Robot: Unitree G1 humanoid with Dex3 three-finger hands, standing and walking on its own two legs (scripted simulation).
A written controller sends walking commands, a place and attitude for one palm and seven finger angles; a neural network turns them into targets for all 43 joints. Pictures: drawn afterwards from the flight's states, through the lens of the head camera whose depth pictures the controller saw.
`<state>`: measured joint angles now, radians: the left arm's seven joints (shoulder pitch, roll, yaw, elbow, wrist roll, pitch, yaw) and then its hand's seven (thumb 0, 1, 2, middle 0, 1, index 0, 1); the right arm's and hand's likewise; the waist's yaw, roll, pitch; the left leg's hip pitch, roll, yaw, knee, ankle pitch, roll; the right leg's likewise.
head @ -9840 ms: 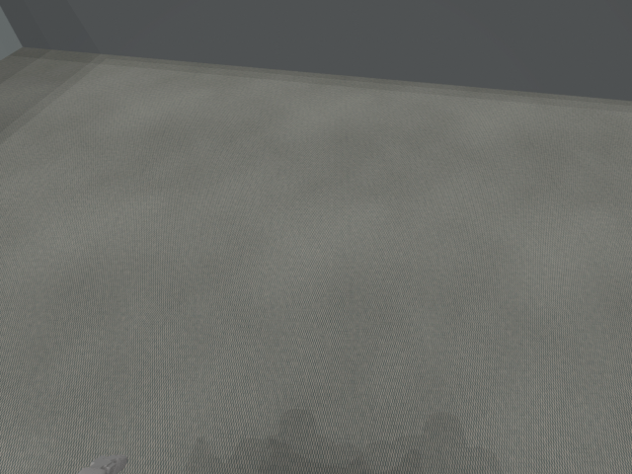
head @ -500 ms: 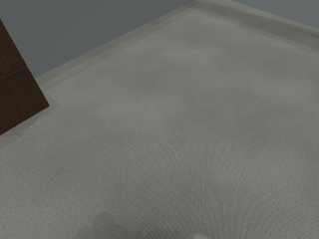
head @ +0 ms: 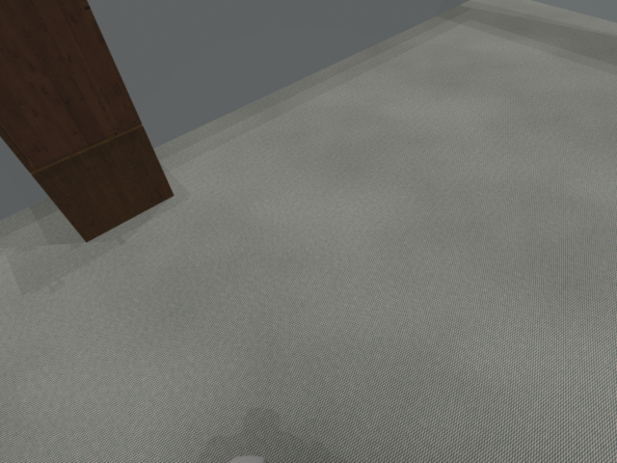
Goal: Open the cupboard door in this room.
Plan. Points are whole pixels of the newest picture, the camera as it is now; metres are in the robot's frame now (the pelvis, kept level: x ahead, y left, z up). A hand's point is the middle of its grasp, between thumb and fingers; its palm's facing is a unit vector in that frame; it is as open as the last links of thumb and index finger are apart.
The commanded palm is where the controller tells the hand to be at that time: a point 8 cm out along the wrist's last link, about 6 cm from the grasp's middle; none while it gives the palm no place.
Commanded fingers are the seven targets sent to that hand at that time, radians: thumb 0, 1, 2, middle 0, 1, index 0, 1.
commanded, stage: stand and wait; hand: left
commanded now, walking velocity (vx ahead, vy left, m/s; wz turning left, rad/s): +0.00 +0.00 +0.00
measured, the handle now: out of the picture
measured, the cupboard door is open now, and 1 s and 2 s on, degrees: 0 0 0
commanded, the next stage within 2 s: turn or walk to find it in 0.08 s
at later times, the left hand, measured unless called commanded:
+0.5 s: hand out of the picture +0.00 +0.21 -0.17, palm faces +0.15 -0.95 -0.27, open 7.4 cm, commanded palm none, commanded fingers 0.00 0.90 0.90 -0.20 -0.30 -0.20 -0.30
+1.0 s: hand out of the picture -0.11 +0.24 -0.18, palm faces +0.31 -0.92 -0.23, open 7.4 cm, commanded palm none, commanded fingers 0.00 0.90 0.90 -0.20 -0.30 -0.20 -0.30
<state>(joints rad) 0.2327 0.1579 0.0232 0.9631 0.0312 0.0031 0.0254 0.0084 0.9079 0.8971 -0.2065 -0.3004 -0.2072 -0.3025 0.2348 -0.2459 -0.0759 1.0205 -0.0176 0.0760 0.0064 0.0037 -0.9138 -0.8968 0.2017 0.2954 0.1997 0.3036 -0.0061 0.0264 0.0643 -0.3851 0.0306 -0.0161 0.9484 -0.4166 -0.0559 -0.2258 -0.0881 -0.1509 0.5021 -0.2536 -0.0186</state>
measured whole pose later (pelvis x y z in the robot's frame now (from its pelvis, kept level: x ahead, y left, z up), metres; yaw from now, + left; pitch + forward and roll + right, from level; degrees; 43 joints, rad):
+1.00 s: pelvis -0.09 +0.03 +0.00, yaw +16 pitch -1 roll +0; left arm 0.21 0.23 0.06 1.03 0.02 0.06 0.02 0.01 0.91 0.90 -0.20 -0.30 -0.20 -0.30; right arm 0.22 -0.15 -0.03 1.03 -0.02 0.03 -0.01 0.00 -0.91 -0.90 0.21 0.30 0.20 0.30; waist 0.00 -0.03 0.07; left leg -0.24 0.00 0.00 0.49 -0.24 0.01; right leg -0.42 -0.07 -0.07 0.97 -0.45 0.06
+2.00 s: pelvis -0.11 +0.06 +0.00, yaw +43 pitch -1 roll +0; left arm 0.17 0.24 0.06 0.96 0.02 0.04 0.02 0.01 0.91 0.90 -0.20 -0.30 -0.20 -0.30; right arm 0.15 -0.17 -0.04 0.96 -0.02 0.02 0.00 0.00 -0.91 -0.90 0.21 0.30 0.21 0.30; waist 0.00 -0.02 0.07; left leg -0.23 -0.02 0.03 0.46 -0.22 0.04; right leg -0.46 -0.10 -0.04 1.00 -0.40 0.10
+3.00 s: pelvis -0.13 +0.02 +0.00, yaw +59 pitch -2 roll +2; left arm 0.26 0.18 0.01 1.11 0.02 0.03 0.03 0.01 0.91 0.90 -0.20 -0.30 -0.20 -0.30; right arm 0.14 -0.14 -0.02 1.06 -0.01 -0.01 -0.03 -0.01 -0.93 -0.90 0.21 0.30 0.21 0.30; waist 0.02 -0.03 0.04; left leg -0.16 -0.02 0.10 0.44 -0.25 0.03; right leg -0.22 -0.09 -0.05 0.57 -0.31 0.06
